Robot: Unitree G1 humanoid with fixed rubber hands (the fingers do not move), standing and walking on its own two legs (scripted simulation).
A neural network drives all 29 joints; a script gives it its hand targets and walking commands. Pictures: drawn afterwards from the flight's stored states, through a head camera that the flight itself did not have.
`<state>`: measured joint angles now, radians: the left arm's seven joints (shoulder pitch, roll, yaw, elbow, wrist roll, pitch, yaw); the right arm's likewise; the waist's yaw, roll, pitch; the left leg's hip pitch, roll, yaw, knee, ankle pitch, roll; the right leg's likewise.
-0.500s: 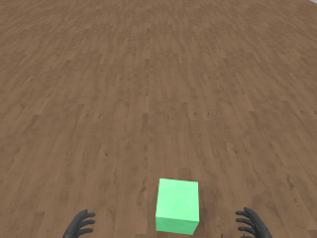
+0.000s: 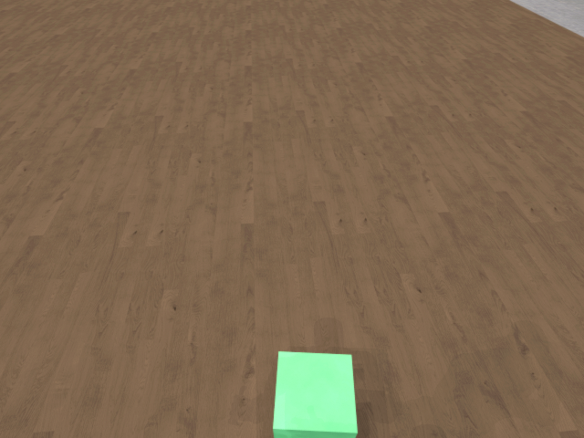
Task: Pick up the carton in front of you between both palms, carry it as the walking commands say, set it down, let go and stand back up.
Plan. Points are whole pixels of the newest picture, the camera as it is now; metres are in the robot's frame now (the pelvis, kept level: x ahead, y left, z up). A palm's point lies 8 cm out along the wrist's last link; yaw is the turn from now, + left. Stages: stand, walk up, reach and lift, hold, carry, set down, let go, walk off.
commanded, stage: stand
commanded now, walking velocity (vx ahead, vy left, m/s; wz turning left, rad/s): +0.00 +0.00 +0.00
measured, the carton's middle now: (312, 405) +0.40 -0.05 -0.63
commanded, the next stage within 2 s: none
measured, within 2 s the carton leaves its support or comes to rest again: neither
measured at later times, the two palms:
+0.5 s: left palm out of the picture +0.03 +0.25 -0.12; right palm out of the picture -0.01 -0.25 -0.12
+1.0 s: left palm out of the picture -0.04 +0.24 -0.13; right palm out of the picture -0.08 -0.22 -0.13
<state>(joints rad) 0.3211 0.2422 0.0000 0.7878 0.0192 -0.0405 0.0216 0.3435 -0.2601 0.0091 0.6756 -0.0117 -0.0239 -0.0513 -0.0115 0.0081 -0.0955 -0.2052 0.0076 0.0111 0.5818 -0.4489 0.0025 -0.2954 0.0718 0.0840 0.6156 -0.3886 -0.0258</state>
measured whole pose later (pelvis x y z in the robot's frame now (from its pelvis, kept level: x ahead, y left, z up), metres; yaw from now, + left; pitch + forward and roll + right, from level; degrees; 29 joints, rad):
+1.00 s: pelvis -0.03 +0.01 +0.01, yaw -2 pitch -1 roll +0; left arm 0.33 0.18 -0.04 1.09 0.01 0.01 0.04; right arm 0.42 -0.19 0.05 1.02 -0.02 0.01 -0.05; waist -0.01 0.01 0.00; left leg -0.11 0.00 0.06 0.49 -0.37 0.02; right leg -0.21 0.05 0.12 0.54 -0.30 0.00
